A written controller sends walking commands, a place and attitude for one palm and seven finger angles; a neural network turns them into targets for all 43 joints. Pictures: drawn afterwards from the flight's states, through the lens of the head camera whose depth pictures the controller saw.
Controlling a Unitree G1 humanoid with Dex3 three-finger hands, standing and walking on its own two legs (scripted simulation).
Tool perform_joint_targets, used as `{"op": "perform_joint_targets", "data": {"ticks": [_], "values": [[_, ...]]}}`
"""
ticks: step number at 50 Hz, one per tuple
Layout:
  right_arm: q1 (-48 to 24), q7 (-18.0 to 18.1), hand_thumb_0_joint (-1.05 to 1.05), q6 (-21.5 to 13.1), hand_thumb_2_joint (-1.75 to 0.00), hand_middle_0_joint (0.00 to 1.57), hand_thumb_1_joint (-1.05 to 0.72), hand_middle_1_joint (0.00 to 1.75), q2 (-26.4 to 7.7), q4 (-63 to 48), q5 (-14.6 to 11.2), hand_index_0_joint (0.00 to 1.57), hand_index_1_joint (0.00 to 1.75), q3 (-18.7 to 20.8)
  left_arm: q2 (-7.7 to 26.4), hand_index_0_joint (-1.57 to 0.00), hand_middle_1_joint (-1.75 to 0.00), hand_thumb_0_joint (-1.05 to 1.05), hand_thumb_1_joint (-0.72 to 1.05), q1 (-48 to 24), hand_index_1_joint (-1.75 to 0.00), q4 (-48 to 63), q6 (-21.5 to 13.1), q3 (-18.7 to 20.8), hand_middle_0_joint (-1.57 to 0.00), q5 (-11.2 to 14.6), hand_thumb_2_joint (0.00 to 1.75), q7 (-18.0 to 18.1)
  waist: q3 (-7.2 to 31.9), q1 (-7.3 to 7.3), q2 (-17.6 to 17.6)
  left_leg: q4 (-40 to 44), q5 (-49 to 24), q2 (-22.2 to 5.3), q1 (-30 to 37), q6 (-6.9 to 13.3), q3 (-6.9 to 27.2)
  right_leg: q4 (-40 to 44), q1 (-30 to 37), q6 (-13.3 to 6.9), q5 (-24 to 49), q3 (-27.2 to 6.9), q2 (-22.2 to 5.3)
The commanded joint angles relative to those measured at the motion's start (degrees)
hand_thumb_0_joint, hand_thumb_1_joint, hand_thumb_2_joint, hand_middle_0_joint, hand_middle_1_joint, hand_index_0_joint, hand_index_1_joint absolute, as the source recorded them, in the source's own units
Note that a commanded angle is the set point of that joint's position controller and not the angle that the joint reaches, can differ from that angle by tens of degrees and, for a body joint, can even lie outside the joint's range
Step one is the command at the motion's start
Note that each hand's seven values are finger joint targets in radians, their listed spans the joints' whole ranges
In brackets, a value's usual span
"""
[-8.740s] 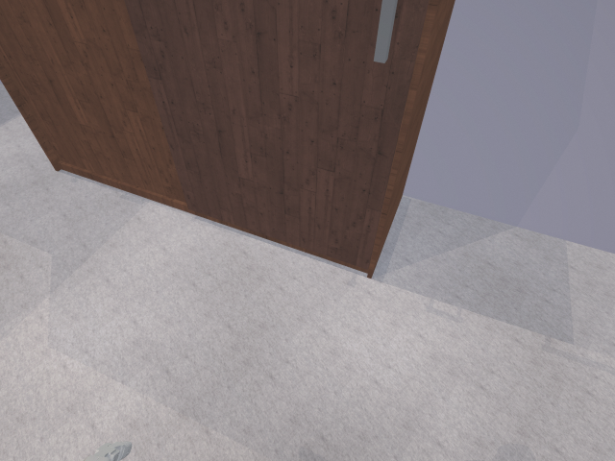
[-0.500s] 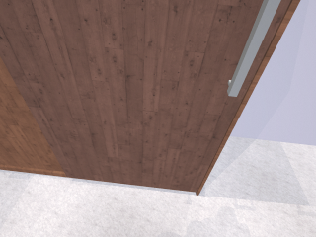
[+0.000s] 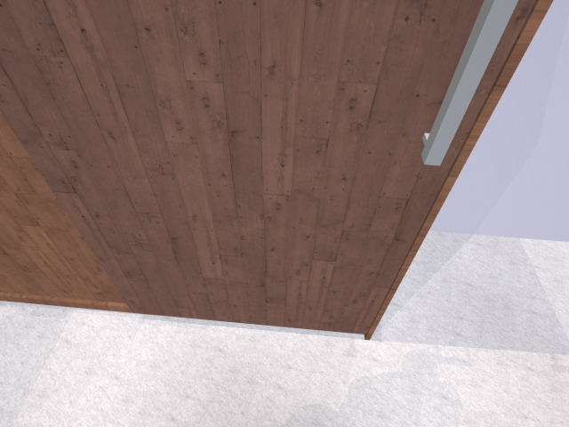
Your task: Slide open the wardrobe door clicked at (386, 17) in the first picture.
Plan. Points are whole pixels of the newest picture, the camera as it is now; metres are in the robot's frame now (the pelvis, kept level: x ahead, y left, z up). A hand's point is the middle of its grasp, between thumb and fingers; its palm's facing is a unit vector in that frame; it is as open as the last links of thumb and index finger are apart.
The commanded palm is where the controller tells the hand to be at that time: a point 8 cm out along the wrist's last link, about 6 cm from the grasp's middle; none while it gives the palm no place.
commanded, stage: look again from close up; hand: right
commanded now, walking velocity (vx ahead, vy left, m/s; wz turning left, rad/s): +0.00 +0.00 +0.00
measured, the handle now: (462, 68) +0.54 -0.21 +0.26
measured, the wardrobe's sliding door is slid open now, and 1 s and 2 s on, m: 0.00 0.00 0.00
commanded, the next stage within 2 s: shuffle to correct the standing spot in 0.32 s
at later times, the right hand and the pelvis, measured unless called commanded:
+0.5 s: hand out of the picture +0.01 -0.17 -0.17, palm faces +0.03 +0.98 -0.20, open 7.4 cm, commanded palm none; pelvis +0.00 +0.01 +0.00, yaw +0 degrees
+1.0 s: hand out of the picture +0.10 -0.20 -0.18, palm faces +0.04 +0.97 -0.22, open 7.3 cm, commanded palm none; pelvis +0.08 -0.02 -0.01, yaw -1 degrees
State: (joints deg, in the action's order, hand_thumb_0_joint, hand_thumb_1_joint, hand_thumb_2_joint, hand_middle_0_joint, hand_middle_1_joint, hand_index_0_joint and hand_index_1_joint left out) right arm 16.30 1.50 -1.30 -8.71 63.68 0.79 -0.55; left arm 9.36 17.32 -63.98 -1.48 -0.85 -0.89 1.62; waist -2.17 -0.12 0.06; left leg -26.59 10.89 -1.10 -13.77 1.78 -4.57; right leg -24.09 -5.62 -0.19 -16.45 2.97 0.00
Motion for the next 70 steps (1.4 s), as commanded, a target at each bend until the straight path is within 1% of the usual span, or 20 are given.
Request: {"op": "perform_joint_targets", "data": {"ticks": [1,21,30,34,37,41,44,46,47,48,49,50,51,54,57,58,60,61,65,70], "values": [[2.4,0.4,0.00,-1.0,-0.90,0.20,-0.90,0.30,-6.7,-1.9,-0.3,0.20,0.30,1.4,4.8,-0.20,-0.30,0.00,0.90,3.8,-0.30,1.0,-0.8,0.9,-0.20,0.1,0.90,0.3,-2.1,0.13,-0.3,5.4,-5.2,-6.3,4.2,1.3,8.1,5.3,-6.8,-1.1,5.8,-4.3,-5.5],[1.6,0.3,0.00,-0.8,-0.90,0.20,-0.90,0.30,-6.9,-2.7,-0.3,0.20,0.30,1.8,4.6,-0.20,-0.30,0.00,0.90,3.6,-0.30,0.6,-0.6,1.0,-0.20,0.0,0.90,0.2,-2.1,-0.18,0.5,6.6,-2.2,-5.9,4.8,1.2,8.3,6.1,-7.1,-1.1,4.7,-4.5,-5.6],[5.0,0.4,0.00,0.5,-0.90,0.20,-0.90,0.30,-9.0,-4.0,0.5,0.20,0.30,4.2,1.7,-0.20,-0.30,0.00,0.90,8.6,-0.30,0.5,1.3,1.1,-0.20,-0.7,0.90,-0.5,-4.6,-0.41,9.1,17.8,30.3,-13.6,-2.5,5.9,19.4,-7.7,-10.7,-1.0,-7.4,1.1,-1.1],[1.8,0.1,0.00,0.5,-0.90,0.20,-0.90,0.30,-6.5,-5.5,0.3,0.20,0.30,4.3,0.8,-0.20,-0.30,0.00,0.90,13.8,-0.30,-1.0,0.2,0.9,-0.20,-0.7,0.90,-0.6,-5.0,1.52,-0.6,7.5,21.1,-8.2,-7.7,4.6,10.1,2.7,-4.2,-1.9,-5.8,-1.2,-2.5],[-0.9,-0.6,0.00,0.4,-0.90,0.20,-0.90,0.30,-1.9,-7.2,0.9,0.20,0.30,3.1,4.9,-0.20,-0.30,0.00,0.90,14.2,-0.30,-0.2,-0.4,1.8,-0.20,-0.8,0.90,0.2,-8.8,1.81,-16.0,-11.3,13.9,0.4,-12.0,1.2,-2.2,13.7,-6.2,-7.6,-8.3,-16.0,-13.5],[-2.9,-1.1,0.00,-0.7,-0.90,0.20,-0.90,0.30,-0.2,-7.4,0.6,0.20,0.30,2.9,4.0,-0.20,-0.30,0.00,0.90,15.6,-0.30,0.3,-1.5,1.3,-0.20,-1.1,0.90,0.9,-6.1,2.02,-7.6,-18.6,18.5,-1.1,-17.3,1.4,-1.2,7.4,4.1,-11.7,26.1,-13.6,-14.6],[-1.8,-1.3,0.00,-1.0,-0.90,0.20,-0.90,0.30,0.4,-6.9,0.3,0.20,0.30,3.1,4.6,-0.20,-0.30,0.00,0.90,14.7,-0.30,0.5,-1.6,1.5,-0.20,-0.8,0.90,1.1,-3.2,0.57,-6.4,-10.4,13.6,-0.5,-9.9,1.2,-3.3,3.2,4.1,-10.1,36.4,-8.3,-12.1],[4.4,-1.1,0.00,-1.2,-0.90,0.20,-0.90,0.30,-0.6,-4.9,0.3,0.20,0.30,3.4,4.6,-0.20,-0.30,0.00,0.90,13.2,-0.30,0.7,-1.6,1.6,-0.20,0.1,0.90,1.1,-0.2,-2.59,-4.8,-2.1,2.0,0.0,2.5,1.5,-3.6,-3.2,-0.4,-7.3,38.5,-4.6,-9.4],[8.7,-0.6,0.00,-1.6,-0.90,0.20,-0.90,0.30,-2.3,-3.4,0.3,0.20,0.30,3.8,3.6,-0.20,-0.30,0.00,0.90,13.0,-0.30,1.3,-1.9,1.5,-0.20,0.7,0.90,1.1,2.0,-4.03,-1.0,-1.1,-5.6,-3.3,12.2,2.5,0.8,-8.4,-6.6,-5.4,36.5,-3.3,-8.0],[13.4,0.2,0.00,-1.9,-0.90,0.20,-0.90,0.30,-5.5,-2.0,0.4,0.20,0.30,4.6,1.8,-0.20,-0.30,0.00,0.90,12.2,-0.30,2.4,-2.2,1.3,-0.20,1.1,0.90,1.1,5.2,-5.52,7.2,-1.7,-23.9,-12.3,22.3,5.8,12.1,-15.3,-16.6,-2.9,22.6,-0.7,-4.0],[16.0,0.6,0.00,-1.9,-0.90,0.20,-0.90,0.30,-8.0,-0.8,0.0,0.20,0.30,4.7,0.7,-0.20,-0.30,0.00,0.90,10.0,-0.30,3.1,-2.0,1.4,-0.20,1.1,0.90,1.0,5.6,-5.56,12.3,1.9,-44.8,-22.9,23.8,12.6,20.0,-25.4,-21.1,-0.4,-9.2,1.7,0.2],[14.4,1.0,0.00,-1.9,-0.90,0.20,-0.90,0.30,-7.6,-0.8,0.0,0.20,0.30,4.2,0.4,-0.20,-0.30,0.00,0.90,7.8,-0.30,3.4,-1.1,1.7,-0.20,1.1,0.90,1.3,3.7,-4.74,10.6,2.2,-52.6,-24.4,18.4,16.0,19.3,-30.1,-20.3,0.1,-18.5,-2.4,-1.1],[10.1,1.3,0.00,-1.6,-0.90,0.20,-0.90,0.30,-7.2,-1.7,0.4,0.20,0.30,4.1,-0.3,-0.20,-0.30,0.00,0.90,6.9,-0.30,3.4,-0.2,2.0,-0.20,1.1,0.90,1.2,1.4,-3.54,13.2,2.6,-49.5,-22.9,13.4,15.9,17.1,-31.9,-20.2,0.2,-18.7,-3.9,-2.5],[1.4,1.7,0.00,-0.3,-0.90,0.20,-0.90,0.30,-5.7,-5.2,1.0,0.20,0.30,3.7,-3.6,-0.20,-0.30,0.00,0.90,7.3,-0.30,2.2,1.1,2.0,-0.20,1.1,0.90,0.2,-1.9,0.38,7.8,3.2,-36.1,-16.1,1.6,10.2,5.5,-21.0,-13.4,0.6,-12.3,-1.4,-3.1],[0.2,1.3,0.00,0.7,-0.90,0.20,-0.90,0.30,-6.5,-5.9,0.1,0.20,0.30,3.9,-3.6,-0.20,-0.30,0.00,0.90,9.9,-0.30,0.6,1.4,2.2,-0.20,0.6,0.90,0.0,-0.2,2.01,7.3,-1.0,-17.6,-10.9,-4.0,5.1,2.6,-5.6,-3.0,1.6,6.8,2.7,-1.4],[0.4,1.1,0.00,1.0,-0.90,0.20,-0.90,0.30,-5.6,-6.6,0.1,0.20,0.30,3.9,-2.6,-0.20,-0.30,0.00,0.90,10.2,-0.30,0.7,1.1,2.6,-0.20,0.5,0.90,0.0,-0.1,1.72,2.8,-4.0,-13.0,-9.0,-4.6,3.5,2.1,-2.0,-1.0,1.3,12.1,1.8,-2.5],[2.1,1.0,0.00,2.0,-0.90,0.20,-0.90,0.30,-3.9,-7.6,-0.3,0.20,0.30,3.9,3.3,-0.20,-0.30,0.00,0.90,5.9,-0.30,3.0,0.7,3.0,-0.20,-0.2,0.90,0.4,-0.3,-0.45,-9.7,-7.6,3.1,-3.7,-3.7,-0.9,-0.4,1.2,-5.8,-3.9,32.1,-8.9,-13.4],[2.5,1.2,0.00,2.2,-0.90,0.20,-0.90,0.30,-3.0,-7.6,-0.1,0.20,0.30,3.9,4.8,-0.20,-0.30,0.00,0.90,3.6,-0.30,4.1,1.0,3.3,-0.20,-0.5,0.90,0.5,-0.8,-0.88,-9.5,-9.6,10.9,-2.2,0.0,-1.2,-0.7,2.7,-10.7,-6.1,30.0,-10.0,-15.7],[3.2,0.7,0.00,2.4,-0.90,0.20,-0.90,0.30,-2.7,-6.2,0.1,0.20,0.30,3.3,5.2,-0.20,-0.30,0.00,0.90,-1.7,-0.30,6.3,0.6,3.2,-0.20,-0.3,0.90,1.2,-1.0,-1.72,-9.4,-8.2,9.8,-2.7,0.6,-1.4,1.4,2.9,-8.7,-7.3,31.6,-9.4,-14.5],[2.8,0.4,0.00,1.4,-0.90,0.20,-0.90,0.30,-5.5,-6.5,0.6,0.20,0.30,3.1,4.3,-0.20,-0.30,0.00,0.90,-2.6,-0.30,7.5,1.3,3.7,-0.20,0.2,0.90,0.7,2.8,-0.01,2.0,-0.3,-10.2,-6.6,0.3,0.1,6.4,-3.3,-5.7,-1.9,14.4,-2.7,-7.2]]}}
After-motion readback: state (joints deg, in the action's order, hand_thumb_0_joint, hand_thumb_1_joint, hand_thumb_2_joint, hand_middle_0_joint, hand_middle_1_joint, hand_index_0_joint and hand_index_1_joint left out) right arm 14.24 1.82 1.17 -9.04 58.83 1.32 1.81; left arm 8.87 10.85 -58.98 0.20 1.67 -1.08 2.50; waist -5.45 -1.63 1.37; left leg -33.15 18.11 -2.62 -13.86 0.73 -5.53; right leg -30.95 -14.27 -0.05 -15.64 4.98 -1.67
